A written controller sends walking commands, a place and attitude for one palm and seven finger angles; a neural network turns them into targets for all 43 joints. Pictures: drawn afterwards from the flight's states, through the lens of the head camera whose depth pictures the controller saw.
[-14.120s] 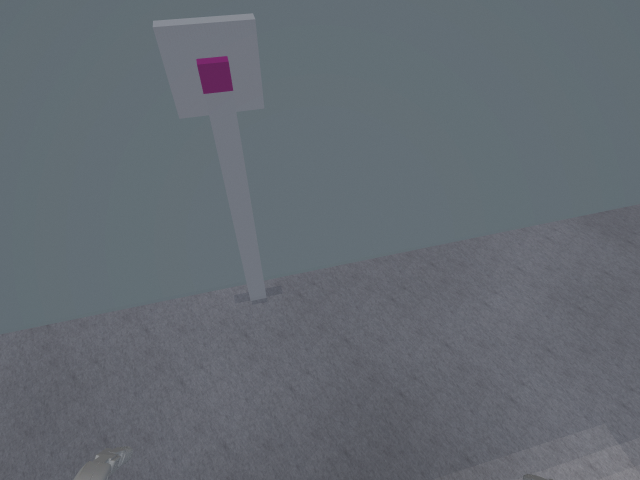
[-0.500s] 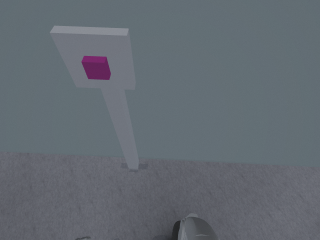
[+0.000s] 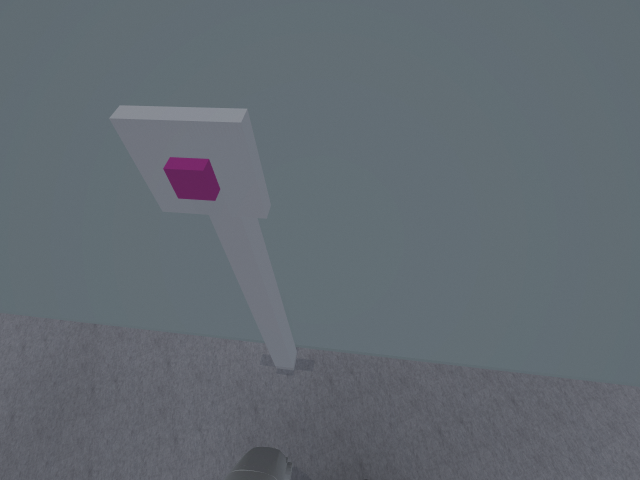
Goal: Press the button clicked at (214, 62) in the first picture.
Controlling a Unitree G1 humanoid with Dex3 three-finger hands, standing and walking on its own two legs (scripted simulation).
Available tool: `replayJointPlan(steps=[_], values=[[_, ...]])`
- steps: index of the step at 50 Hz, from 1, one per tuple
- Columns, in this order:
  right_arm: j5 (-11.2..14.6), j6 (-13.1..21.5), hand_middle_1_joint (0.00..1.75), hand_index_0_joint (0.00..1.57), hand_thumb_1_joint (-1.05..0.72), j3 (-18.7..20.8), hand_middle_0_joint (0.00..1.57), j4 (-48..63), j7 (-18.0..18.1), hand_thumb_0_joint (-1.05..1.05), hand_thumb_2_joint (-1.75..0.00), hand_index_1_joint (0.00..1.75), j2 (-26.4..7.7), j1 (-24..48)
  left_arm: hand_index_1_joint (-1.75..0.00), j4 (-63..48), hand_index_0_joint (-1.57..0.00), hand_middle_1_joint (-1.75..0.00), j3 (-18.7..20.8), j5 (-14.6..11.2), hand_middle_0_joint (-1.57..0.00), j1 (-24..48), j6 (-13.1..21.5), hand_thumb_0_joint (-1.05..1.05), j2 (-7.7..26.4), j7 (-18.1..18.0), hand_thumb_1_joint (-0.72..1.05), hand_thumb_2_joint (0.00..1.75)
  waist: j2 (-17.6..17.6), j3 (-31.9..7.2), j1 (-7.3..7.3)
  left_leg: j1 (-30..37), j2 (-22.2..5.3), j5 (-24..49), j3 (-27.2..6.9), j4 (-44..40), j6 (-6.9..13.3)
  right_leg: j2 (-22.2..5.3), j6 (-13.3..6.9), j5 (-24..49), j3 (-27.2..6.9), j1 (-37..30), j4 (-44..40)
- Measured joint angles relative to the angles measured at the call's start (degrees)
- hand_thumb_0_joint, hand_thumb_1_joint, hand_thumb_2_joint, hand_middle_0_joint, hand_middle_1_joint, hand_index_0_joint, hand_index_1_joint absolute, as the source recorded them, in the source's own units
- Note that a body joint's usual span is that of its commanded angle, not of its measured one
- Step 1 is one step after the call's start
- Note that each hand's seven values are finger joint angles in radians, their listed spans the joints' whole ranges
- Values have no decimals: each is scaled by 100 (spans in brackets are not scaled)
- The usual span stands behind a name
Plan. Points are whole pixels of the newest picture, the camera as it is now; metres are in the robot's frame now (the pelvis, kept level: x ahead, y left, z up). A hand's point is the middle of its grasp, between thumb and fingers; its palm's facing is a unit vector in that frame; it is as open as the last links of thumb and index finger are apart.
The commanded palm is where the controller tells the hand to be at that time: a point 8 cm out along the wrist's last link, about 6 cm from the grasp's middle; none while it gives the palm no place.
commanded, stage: come to a stop and stand still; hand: left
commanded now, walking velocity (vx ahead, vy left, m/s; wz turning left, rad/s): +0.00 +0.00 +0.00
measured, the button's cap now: (193, 177) +0.48 +0.23 +0.10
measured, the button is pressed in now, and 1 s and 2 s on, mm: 0 0 0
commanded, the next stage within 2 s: look again from close up in 1.14 s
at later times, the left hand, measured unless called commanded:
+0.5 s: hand out of the picture -0.08 +0.21 -0.18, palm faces +0.12 -0.98 -0.18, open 7.3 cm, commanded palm none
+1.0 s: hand out of the picture -0.12 +0.17 -0.18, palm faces +0.06 -0.99 -0.14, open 7.3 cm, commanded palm none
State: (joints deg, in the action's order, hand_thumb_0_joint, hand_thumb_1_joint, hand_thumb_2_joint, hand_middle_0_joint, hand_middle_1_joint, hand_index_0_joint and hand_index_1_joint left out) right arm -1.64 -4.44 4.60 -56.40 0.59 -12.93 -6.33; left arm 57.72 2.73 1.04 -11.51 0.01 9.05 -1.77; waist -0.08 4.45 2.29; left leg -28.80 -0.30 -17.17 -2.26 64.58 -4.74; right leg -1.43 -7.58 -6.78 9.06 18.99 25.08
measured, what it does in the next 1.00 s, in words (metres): steps on the spot: left foot, then right foot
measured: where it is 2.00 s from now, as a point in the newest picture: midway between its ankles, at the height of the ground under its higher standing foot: outside the picture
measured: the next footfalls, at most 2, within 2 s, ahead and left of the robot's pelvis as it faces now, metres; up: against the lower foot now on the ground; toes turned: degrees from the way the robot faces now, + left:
left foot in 0.30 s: -0.09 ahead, +0.14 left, +0.00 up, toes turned +6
right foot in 0.54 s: -0.05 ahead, -0.08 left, +0.00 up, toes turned +0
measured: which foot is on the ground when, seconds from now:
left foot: up 0.00-0.28, down 0.30-1.00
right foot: down 0.00-0.30, up 0.32-0.52, down 0.54-1.00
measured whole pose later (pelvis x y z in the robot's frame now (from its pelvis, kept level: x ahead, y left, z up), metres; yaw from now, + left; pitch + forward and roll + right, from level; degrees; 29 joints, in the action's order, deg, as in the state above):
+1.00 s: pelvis -0.09 +0.03 +0.00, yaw +1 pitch +0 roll +0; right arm -0.9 0.9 0.3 -66.0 2.6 -6.9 -17.2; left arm 66.8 -0.3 0.4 -17.3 1.0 6.1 -1.9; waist 0.5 1.9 0.5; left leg -7.0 -1.5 -15.2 4.9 22.6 -0.1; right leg 0.5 -1.2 -12.6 1.7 10.8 23.7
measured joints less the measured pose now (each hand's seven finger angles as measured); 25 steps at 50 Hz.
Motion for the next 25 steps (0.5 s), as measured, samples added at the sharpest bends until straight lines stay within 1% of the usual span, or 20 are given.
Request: replayJointPlan(steps=[2, 5, 10, 12, 13, 14, 15, 16, 17, 18, 19, 21, 23, 25], values=[[-11, -9, 30, 20, -91, -20, 20, -30, -34, 0, -90, 29, 25, -71, -30, 23, -21, -30, 9, 18, -20, -122, -33, 0, 18, 9, 92, 90, 22, -70, 40, 219, -55, 0, 18, -239, 26, -14, 8, 68, 21, 16, -67], [-7, -7, 30, 20, -91, -60, 20, -108, -69, 0, -90, 29, 96, -239, -30, 69, -21, -30, 22, 52, -20, -286, -75, 0, 48, 25, 91, 90, 77, -171, 94, 665, -120, -242, 118, -890, 86, -31, 28, 206, 49, 46, -217], [44, 83, 30, 20, -91, -136, 20, -279, -70, 0, -90, 29, 273, -630, -30, 204, -21, -30, 51, 94, -20, -459, -120, 0, 110, 52, 91, 90, 183, -330, 164, 1482, -64, -786, 436, -2266, 280, -9, 76, 584, 91, 78, -656], [59, 171, 30, 20, -91, -174, 20, -345, -56, 0, -90, 30, 362, -841, -30, 294, -21, -30, 71, 92, -20, -493, -146, 0, 145, 49, 91, 90, 218, -402, 140, 1863, -6, -745, 614, -3029, 397, 23, 120, 741, 117, 95, -832], [63, 227, 30, 20, -91, -194, 20, -374, -41, 0, -90, 30, 400, -972, -30, 349, -21, -30, 80, 81, -20, -504, -168, 0, 158, 45, 91, 90, 207, -447, 97, 2086, 15, -607, 696, -3506, 466, 55, 169, 757, 144, 122, -863], [55, 286, 30, 20, -91, -213, 20, -388, -16, 0, -90, 30, 418, -1130, -30, 400, -21, -30, 82, 63, -20, -505, -194, 0, 154, 41, 91, 90, 132, -499, 36, 2309, -1, -527, 717, -4019, 549, 120, 249, 649, 197, 195, -794], [33, 325, 30, 20, -91, -220, 20, -436, 22, 0, -90, 30, 455, -1267, -30, 447, -21, -30, 80, 32, -20, -483, -220, 0, 159, 40, 91, 90, 82, -518, -31, 2415, -25, -285, 659, -4393, 633, 164, 381, 371, 215, 318, -582], [16, 307, 30, 20, -91, -242, 20, -510, 67, 0, -90, 30, 535, -1378, -30, 491, -21, -30, 79, -4, -20, -458, -251, 0, 187, 32, 91, 90, 156, -499, -80, 2420, 18, -55, 651, -4448, 643, 127, 524, -91, 126, 434, -264], [1, 263, 30, 20, -91, -281, 20, -562, 101, 0, -90, 30, 597, -1514, -30, 513, -21, -30, 78, -23, -20, -459, -272, 0, 192, 28, 91, 90, 197, -504, -124, 2421, 46, 48, 634, -4458, 632, 108, 606, -490, -8, 547, 155], [-4, 234, 30, 20, -91, -320, 20, -635, 126, 0, -90, 30, 645, -1645, -30, 527, -20, -30, 78, -13, -20, -467, -284, 0, 179, 36, 91, 90, 205, -526, -154, 2434, 56, 101, 608, -4492, 620, 111, 644, -715, -162, 645, 625], [-1, 217, 30, 20, -91, -354, 20, -727, 145, 0, -90, 30, 684, -1756, -30, 538, -20, -29, 76, 7, -20, -473, -286, 0, 156, 51, 91, 90, 196, -553, -162, 2442, 60, 133, 583, -4530, 611, 119, 664, -819, -315, 713, 1087], [14, 208, 30, 20, -91, -415, 20, -906, 176, 0, -90, 30, 753, -1906, -30, 543, -20, -29, 66, 26, -20, -499, -253, 0, 92, 78, 91, 90, 186, -602, -128, 2411, 88, 158, 575, -4551, 609, 99, 681, -894, -566, 741, 1832], [20, 233, 30, 20, -91, -463, 20, -1033, 197, 0, -90, 30, 816, -1940, -30, 556, -20, -29, 35, 25, -20, -536, -193, 0, 25, 72, 91, 90, 213, -610, -90, 2347, 147, 141, 621, -4503, 629, 23, 709, -1024, -738, 561, 2079], [15, 301, 30, 20, -91, -489, 20, -1082, 218, 0, -90, 30, 866, -1886, -30, 601, -20, -29, -21, 8, -20, -557, -143, 0, -48, 51, 91, 90, 238, -577, -97, 2260, 198, 96, 687, -4402, 647, -78, 744, -1226, -799, 179, 1689]])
